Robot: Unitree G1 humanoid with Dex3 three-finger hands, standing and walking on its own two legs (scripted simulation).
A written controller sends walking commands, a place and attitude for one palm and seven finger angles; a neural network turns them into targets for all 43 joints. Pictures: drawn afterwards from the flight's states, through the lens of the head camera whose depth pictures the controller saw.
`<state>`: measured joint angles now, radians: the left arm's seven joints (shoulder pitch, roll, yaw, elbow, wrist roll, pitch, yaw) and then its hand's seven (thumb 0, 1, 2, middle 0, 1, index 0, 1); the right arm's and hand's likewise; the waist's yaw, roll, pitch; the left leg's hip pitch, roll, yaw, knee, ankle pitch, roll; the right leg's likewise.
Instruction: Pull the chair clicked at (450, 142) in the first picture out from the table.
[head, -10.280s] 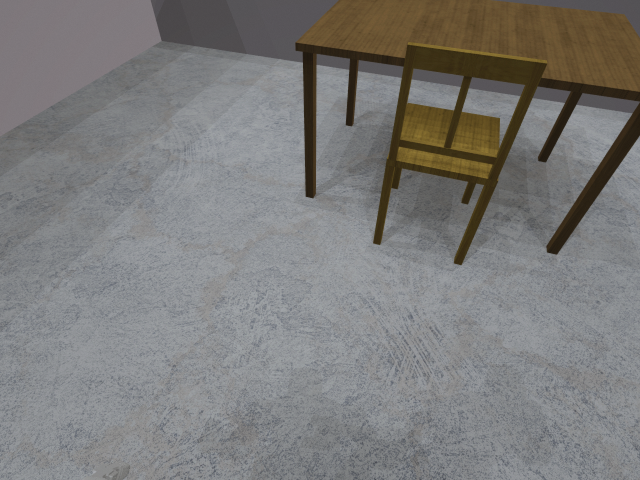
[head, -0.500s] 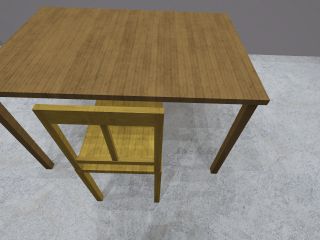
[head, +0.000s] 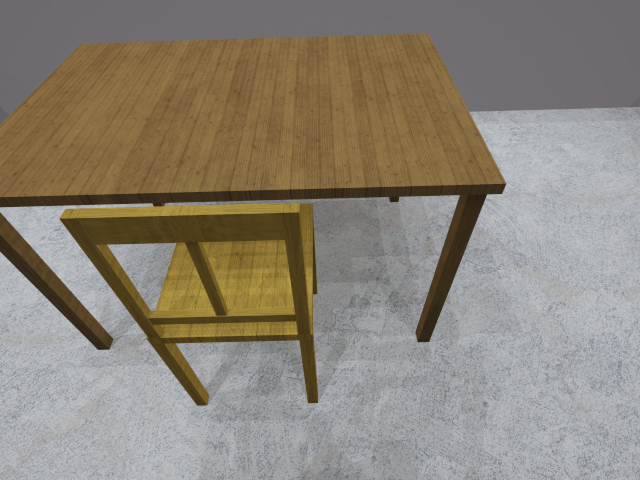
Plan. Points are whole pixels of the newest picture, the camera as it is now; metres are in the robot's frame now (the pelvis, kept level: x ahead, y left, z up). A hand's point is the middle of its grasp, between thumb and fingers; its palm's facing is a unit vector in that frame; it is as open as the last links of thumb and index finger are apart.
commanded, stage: come to a stop and stand still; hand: left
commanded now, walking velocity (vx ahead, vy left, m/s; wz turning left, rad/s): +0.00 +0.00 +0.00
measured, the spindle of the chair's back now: (208, 279) +0.48 +0.25 -0.12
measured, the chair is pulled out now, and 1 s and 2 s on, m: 0.00 0.00 0.00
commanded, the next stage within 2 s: look again from close up in 1.16 s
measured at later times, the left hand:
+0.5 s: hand out of the picture -0.07 +0.20 -0.17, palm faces +0.06 -0.99 -0.15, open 7.4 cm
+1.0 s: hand out of the picture -0.04 +0.22 -0.17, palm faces +0.04 -0.99 -0.15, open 7.4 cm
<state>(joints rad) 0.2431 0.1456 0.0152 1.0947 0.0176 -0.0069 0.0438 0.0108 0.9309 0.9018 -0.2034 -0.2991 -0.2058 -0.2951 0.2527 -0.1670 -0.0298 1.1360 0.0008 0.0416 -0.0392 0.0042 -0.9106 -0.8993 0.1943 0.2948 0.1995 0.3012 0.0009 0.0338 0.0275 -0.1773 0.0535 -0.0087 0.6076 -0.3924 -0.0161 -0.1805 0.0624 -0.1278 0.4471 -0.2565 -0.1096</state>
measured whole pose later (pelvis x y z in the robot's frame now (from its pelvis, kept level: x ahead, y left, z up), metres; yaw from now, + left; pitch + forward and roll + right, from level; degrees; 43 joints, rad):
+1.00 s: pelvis -0.01 +0.07 +0.01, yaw -1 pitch -1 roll +0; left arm 0.33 0.10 0.00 1.17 0.01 -0.01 0.05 0.00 0.91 0.90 -0.20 -0.30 -0.20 -0.29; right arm 0.34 -0.10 0.01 1.15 0.00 -0.03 -0.05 0.00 -0.91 -0.90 0.20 0.30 0.20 0.30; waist 0.01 -0.01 0.01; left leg -0.07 -0.04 0.05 0.36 -0.27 0.05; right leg -0.18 -0.02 -0.08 0.41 -0.20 0.00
